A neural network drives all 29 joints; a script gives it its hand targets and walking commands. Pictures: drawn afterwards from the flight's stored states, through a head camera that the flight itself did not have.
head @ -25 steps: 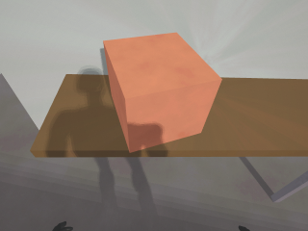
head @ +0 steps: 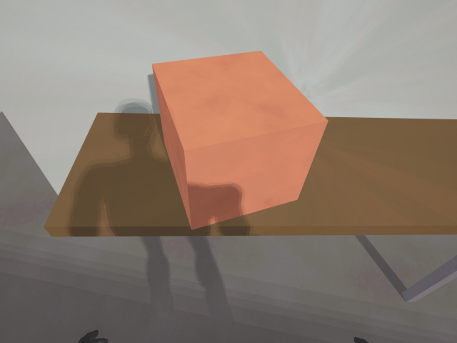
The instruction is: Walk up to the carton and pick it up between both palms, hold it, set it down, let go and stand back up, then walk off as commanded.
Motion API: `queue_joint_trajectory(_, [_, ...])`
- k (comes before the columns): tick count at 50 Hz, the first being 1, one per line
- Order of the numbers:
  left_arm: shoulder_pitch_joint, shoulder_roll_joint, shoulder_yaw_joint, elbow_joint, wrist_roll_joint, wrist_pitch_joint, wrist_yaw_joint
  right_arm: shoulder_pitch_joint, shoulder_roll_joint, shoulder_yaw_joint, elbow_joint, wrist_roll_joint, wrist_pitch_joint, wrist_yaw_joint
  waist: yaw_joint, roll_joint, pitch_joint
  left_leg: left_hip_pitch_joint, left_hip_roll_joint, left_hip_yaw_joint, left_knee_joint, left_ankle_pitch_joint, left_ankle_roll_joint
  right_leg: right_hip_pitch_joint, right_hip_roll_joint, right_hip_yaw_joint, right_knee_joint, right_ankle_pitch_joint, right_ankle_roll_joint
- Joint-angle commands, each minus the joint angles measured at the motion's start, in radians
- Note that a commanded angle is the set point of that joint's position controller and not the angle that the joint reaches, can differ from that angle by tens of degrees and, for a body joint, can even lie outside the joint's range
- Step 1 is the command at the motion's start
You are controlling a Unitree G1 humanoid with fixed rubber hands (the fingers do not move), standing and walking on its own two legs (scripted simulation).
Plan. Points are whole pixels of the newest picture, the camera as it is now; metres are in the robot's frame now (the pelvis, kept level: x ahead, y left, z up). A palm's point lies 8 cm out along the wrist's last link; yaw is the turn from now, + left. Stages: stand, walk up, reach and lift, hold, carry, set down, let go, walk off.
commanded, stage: stand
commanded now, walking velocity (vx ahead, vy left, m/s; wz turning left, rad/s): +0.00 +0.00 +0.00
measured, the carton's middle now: (228, 135) +0.56 +0.01 +0.04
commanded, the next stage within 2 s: walk up in 1.82 s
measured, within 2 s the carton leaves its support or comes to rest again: neither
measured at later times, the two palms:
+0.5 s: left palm out of the picture +0.09 +0.26 -0.11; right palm out of the picture +0.09 -0.27 -0.12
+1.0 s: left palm out of the picture +0.09 +0.26 -0.11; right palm out of the picture +0.09 -0.27 -0.12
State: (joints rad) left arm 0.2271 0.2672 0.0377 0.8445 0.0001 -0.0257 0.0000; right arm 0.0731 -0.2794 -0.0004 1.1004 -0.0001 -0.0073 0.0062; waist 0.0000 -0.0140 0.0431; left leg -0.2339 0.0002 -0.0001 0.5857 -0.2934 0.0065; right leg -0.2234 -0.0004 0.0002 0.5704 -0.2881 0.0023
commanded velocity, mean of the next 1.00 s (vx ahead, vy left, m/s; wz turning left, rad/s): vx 0.00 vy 0.00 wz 0.00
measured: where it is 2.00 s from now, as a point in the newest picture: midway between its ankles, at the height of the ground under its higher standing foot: outside the picture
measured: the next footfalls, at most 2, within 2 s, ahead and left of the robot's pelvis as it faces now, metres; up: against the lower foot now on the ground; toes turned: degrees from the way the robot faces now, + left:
none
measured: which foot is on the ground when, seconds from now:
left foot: down 0.00-1.00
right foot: down 0.00-1.00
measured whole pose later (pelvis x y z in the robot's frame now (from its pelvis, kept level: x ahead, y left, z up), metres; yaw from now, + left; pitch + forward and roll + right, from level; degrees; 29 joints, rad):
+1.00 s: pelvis +0.00 +0.00 +0.00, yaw +0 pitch -3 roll +0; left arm 0.23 0.27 0.04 0.86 0.00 -0.02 0.00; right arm 0.07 -0.28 0.00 1.11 0.00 -0.01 0.01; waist 0.00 -0.01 0.05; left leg -0.21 0.00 0.00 0.54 -0.27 0.01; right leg -0.20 0.00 0.00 0.53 -0.27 0.00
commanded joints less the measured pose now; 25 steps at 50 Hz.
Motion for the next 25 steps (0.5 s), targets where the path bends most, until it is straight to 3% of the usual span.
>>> queue_joint_trajectory(1, [-0.084,0.249,0.040,0.019,0.011,-0.028,0.024,-0.080,-0.245,-0.040,-0.058,-0.004,-0.032,-0.009,-0.003,0.023,0.042,0.014,0.121,-0.145,-0.243,0.143,0.047,0.014,-0.108,0.117,-0.204,0.155,-0.050])
queue_joint_trajectory(2, [-0.079,0.254,0.039,0.024,0.008,-0.025,0.022,-0.104,-0.254,-0.050,-0.067,-0.007,-0.032,-0.010,-0.002,0.048,0.019,0.022,0.117,-0.131,-0.243,0.121,0.047,0.023,-0.115,0.122,-0.221,0.149,-0.051])
queue_joint_trajectory(3, [-0.079,0.245,0.039,0.024,0.010,-0.031,0.021,-0.093,-0.256,-0.045,-0.066,-0.005,-0.029,-0.008,-0.010,0.026,0.017,0.026,0.118,-0.136,-0.240,0.138,0.044,0.028,-0.114,0.118,-0.214,0.148,-0.046])
queue_joint_trajectory(4, [-0.088,0.247,0.039,0.026,0.009,-0.032,0.022,-0.091,-0.252,-0.047,-0.064,-0.006,-0.032,-0.008,0.004,0.002,0.026,0.018,0.110,-0.134,-0.234,0.144,0.043,0.023,-0.115,0.131,-0.229,0.155,-0.050])
queue_joint_trajectory(6, [-0.089,0.241,0.035,0.027,0.014,-0.030,0.018,-0.098,-0.257,-0.049,-0.071,-0.007,-0.032,-0.007,-0.014,0.011,0.029,0.023,0.102,-0.119,-0.244,0.129,0.043,0.030,-0.113,0.115,-0.229,0.153,-0.043])
queue_joint_trajectory(7, [-0.063,0.227,0.028,0.033,0.009,-0.029,0.020,-0.111,-0.254,-0.049,-0.071,-0.006,-0.031,-0.005,0.012,0.003,0.023,0.025,0.113,-0.137,-0.243,0.128,0.045,0.024,-0.113,0.113,-0.220,0.152,-0.046])
queue_joint_trajectory(9, [-0.083,0.256,0.037,0.029,0.015,-0.033,0.020,-0.095,-0.263,-0.049,-0.061,-0.007,-0.033,-0.006,0.001,0.025,0.027,0.028,0.113,-0.132,-0.246,0.106,0.042,0.014,-0.129,0.140,-0.248,0.116,-0.052])
queue_joint_trajectory(11, [-0.084,0.245,0.036,0.028,0.010,-0.033,0.020,-0.101,-0.254,-0.052,-0.064,-0.008,-0.031,-0.005,-0.010,0.004,0.031,0.042,0.109,-0.124,-0.243,0.115,0.040,0.012,-0.117,0.141,-0.243,0.144,-0.046])
queue_joint_trajectory(12, [-0.094,0.235,0.028,0.029,0.007,-0.032,0.019,-0.098,-0.254,-0.046,-0.066,-0.008,-0.032,-0.006,-0.009,0.029,0.028,0.035,0.112,-0.131,-0.244,0.129,0.051,0.014,-0.121,0.138,-0.246,0.157,-0.050])
queue_joint_trajectory(13, [-0.084,0.245,0.032,0.035,0.008,-0.032,0.020,-0.081,-0.249,-0.044,-0.056,0.001,-0.030,-0.005,-0.015,0.026,0.026,0.033,0.112,-0.122,-0.244,0.123,0.042,0.017,-0.124,0.139,-0.243,0.146,-0.046])
queue_joint_trajectory(14, [-0.089,0.244,0.034,0.029,0.011,-0.033,0.020,-0.083,-0.246,-0.045,-0.057,-0.004,-0.031,-0.003,-0.001,0.005,0.044,0.018,0.110,-0.134,-0.253,0.097,0.042,0.021,-0.118,0.127,-0.242,0.125,-0.050])
queue_joint_trajectory(15, [-0.111,0.243,0.036,0.022,0.013,-0.032,0.026,-0.095,-0.244,-0.047,-0.066,-0.007,-0.031,-0.002,-0.018,-0.007,0.039,0.019,0.111,-0.132,-0.252,0.106,0.044,0.018,-0.116,0.129,-0.238,0.142,-0.050])
queue_joint_trajectory(17, [-0.098,0.235,0.034,0.021,0.009,-0.033,0.023,-0.109,-0.257,-0.043,-0.062,-0.008,-0.035,-0.004,0.003,0.048,0.033,0.024,0.122,-0.135,-0.252,0.173,0.044,0.029,-0.115,0.118,-0.224,0.180,-0.046])
queue_joint_trajectory(18, [-0.085,0.258,0.036,0.029,0.008,-0.029,0.022,-0.097,-0.260,-0.048,-0.055,-0.008,-0.031,-0.001,0.002,0.013,0.013,0.031,0.109,-0.127,-0.262,0.115,0.038,0.045,-0.118,0.121,-0.244,0.137,-0.047])
queue_joint_trajectory(20, [-0.107,0.258,0.042,0.027,0.013,-0.029,0.022,-0.097,-0.261,-0.047,-0.067,-0.012,-0.034,-0.003,-0.006,0.034,0.041,0.024,0.113,-0.124,-0.259,0.142,0.039,0.032,-0.125,0.129,-0.233,0.158,-0.050])
queue_joint_trajectory(22, [-0.083,0.254,0.034,0.032,0.011,-0.030,0.021,-0.101,-0.241,-0.042,-0.063,-0.004,-0.034,-0.001,-0.001,-0.017,0.053,0.032,0.109,-0.128,-0.250,0.108,0.043,0.002,-0.120,0.128,-0.254,0.124,-0.049])
queue_joint_trajectory(23, [-0.092,0.241,0.034,0.036,0.009,-0.029,0.021,-0.083,-0.244,-0.041,-0.057,-0.005,-0.031,0.000,-0.017,-0.003,0.020,0.046,0.109,-0.124,-0.244,0.105,0.046,0.017,-0.120,0.132,-0.256,0.100,-0.046])
queue_joint_trajectory(25, [-0.081,0.231,0.031,0.033,0.010,-0.032,0.020,-0.072,-0.248,-0.042,-0.053,-0.007,-0.033,-0.004,-0.005,0.038,0.015,0.051,0.110,-0.118,-0.252,0.139,0.040,0.022,-0.128,0.140,-0.254,0.125,-0.046])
